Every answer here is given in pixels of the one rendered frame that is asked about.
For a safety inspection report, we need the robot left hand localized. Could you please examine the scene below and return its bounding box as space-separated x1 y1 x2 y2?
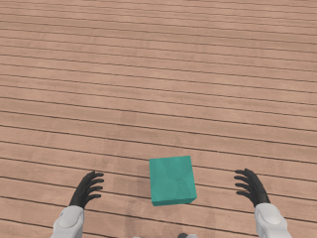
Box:
69 171 104 209

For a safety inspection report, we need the robot right hand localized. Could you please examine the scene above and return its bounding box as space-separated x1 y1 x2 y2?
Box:
234 169 270 208

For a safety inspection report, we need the carton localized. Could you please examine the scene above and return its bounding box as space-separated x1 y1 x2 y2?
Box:
149 156 197 206

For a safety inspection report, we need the right robot forearm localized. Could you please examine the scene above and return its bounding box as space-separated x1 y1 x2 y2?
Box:
254 202 292 238

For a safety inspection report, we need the left robot forearm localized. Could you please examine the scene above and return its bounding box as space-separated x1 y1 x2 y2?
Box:
51 205 85 238

